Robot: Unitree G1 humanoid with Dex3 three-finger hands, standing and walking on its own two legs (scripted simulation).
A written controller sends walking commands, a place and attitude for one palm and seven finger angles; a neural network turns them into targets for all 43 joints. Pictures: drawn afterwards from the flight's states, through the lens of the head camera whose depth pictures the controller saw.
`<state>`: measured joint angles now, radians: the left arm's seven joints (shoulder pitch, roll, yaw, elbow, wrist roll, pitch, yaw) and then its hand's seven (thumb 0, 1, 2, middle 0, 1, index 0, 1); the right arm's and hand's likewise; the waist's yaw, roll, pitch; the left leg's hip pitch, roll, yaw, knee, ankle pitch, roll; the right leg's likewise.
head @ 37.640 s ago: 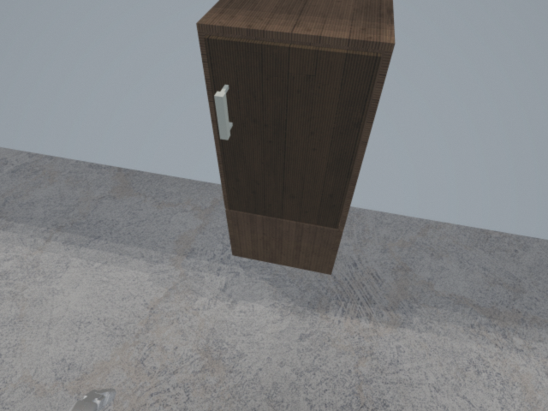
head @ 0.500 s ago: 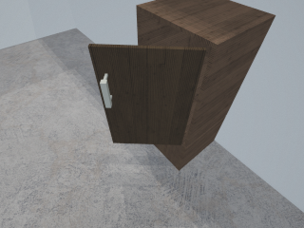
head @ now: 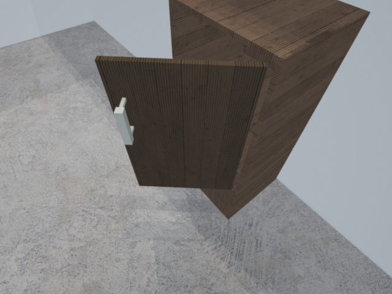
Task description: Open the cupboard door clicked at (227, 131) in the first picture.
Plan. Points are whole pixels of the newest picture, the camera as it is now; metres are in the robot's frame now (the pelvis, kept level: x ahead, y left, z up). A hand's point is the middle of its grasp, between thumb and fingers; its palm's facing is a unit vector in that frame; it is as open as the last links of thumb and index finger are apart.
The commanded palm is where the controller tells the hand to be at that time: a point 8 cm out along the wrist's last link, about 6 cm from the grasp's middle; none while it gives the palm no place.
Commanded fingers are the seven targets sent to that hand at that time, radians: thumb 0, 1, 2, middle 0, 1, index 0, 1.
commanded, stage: come to a stop and stand still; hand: left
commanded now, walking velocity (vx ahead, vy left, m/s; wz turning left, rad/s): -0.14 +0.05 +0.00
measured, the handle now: (126, 121) +0.52 +0.24 -0.01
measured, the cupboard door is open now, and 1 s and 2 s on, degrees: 49 49 49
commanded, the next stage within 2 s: look again from close up in 1.32 s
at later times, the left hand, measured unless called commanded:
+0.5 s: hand out of the picture +0.02 +0.22 -0.16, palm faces +0.00 -0.96 -0.29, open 7.4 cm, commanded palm none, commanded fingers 0.00 0.90 0.90 -0.20 -0.30 -0.20 -0.30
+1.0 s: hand out of the picture -0.18 +0.20 -0.17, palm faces -0.01 -0.98 -0.18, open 7.4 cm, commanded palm none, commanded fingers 0.00 0.90 0.90 -0.20 -0.30 -0.20 -0.30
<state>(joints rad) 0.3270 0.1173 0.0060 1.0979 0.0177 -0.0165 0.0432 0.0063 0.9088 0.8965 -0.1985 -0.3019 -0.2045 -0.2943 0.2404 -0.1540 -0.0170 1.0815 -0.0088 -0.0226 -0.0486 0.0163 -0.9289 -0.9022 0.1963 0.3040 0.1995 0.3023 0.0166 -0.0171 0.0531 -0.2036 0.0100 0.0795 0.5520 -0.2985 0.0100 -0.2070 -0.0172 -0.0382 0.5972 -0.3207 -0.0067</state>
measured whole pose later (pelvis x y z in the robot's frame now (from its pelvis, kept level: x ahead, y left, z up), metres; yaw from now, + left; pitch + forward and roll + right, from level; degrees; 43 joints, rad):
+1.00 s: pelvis -0.15 +0.03 +0.00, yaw -2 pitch +0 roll -1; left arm 0.40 0.12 -0.01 1.07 0.02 0.02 0.03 0.01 0.91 0.90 -0.20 -0.30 -0.20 -0.29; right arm 0.31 -0.17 -0.03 1.03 -0.02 0.03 -0.01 0.01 -0.91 -0.90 0.20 0.30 0.20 0.30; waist -0.01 0.03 0.01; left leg -0.39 -0.03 0.05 0.54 -0.22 0.03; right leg -0.21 0.02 -0.02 0.50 -0.29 -0.04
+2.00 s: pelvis -0.11 +0.02 +0.00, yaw -2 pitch +0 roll +1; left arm 0.28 0.15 -0.02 1.11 0.02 -0.03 0.03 0.01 0.91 0.90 -0.20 -0.30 -0.20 -0.29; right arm 0.25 -0.16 0.01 1.12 -0.01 -0.03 -0.03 0.01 -0.91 -0.90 0.20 0.30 0.20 0.30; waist 0.00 0.00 0.03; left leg -0.24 -0.03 0.03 0.42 -0.18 0.03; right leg -0.14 0.02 -0.01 0.44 -0.30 -0.03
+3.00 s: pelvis +0.02 +0.00 +0.00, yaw +3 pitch +0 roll +3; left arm 0.14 0.16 0.04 0.94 0.03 0.01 0.03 0.00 0.92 0.90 -0.20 -0.30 -0.21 -0.29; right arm 0.15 -0.23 -0.08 0.99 -0.02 0.06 -0.01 0.01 -0.91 -0.90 0.19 0.30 0.20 0.30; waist 0.01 -0.01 0.11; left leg -0.47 -0.01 -0.02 1.15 -0.44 -0.05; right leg -0.38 -0.06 -0.07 0.54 -0.16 -0.04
